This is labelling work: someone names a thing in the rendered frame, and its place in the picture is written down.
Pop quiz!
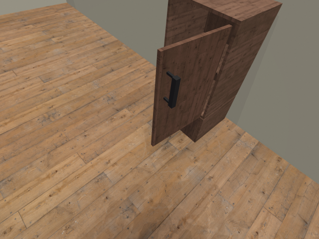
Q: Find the handle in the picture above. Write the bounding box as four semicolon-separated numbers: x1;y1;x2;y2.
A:
163;71;181;109

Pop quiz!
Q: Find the cupboard door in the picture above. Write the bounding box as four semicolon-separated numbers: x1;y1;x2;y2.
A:
151;25;232;146

